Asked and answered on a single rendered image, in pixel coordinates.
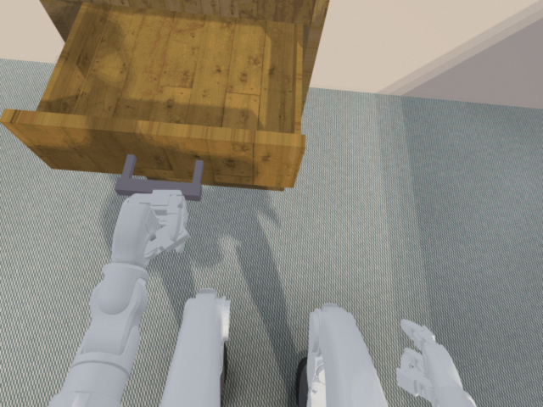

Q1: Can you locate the right robot thigh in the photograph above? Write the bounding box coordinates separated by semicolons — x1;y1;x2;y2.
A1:
309;307;388;407

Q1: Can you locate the right robot hand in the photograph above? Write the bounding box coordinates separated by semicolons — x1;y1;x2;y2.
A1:
396;319;463;403

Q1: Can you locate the handle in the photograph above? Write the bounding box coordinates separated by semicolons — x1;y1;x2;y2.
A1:
115;154;204;202

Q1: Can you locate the left robot thigh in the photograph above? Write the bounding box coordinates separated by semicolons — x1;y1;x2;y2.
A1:
160;293;230;407

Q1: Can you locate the robot thigh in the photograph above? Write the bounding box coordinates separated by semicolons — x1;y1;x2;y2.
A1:
160;293;230;407
309;307;388;407

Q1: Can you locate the robot right forearm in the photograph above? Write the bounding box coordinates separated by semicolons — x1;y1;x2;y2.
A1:
432;387;477;407

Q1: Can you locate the robot left forearm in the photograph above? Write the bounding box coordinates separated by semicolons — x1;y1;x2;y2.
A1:
48;263;149;407

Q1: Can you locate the left robot hand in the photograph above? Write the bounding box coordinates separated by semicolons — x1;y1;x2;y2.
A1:
111;190;190;270

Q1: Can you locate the drawer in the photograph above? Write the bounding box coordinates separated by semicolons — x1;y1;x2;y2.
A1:
0;2;305;188

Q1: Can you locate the cabinet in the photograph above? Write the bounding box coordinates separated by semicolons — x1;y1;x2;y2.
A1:
40;0;330;192

